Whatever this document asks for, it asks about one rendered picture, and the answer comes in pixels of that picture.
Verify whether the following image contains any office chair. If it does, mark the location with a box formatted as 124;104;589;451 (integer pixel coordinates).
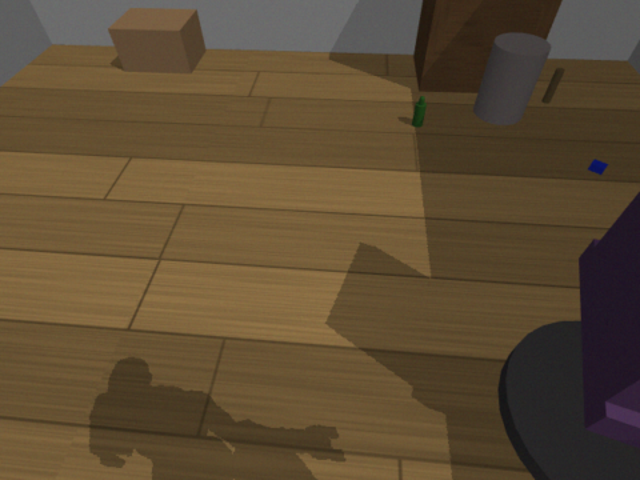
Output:
498;192;640;480

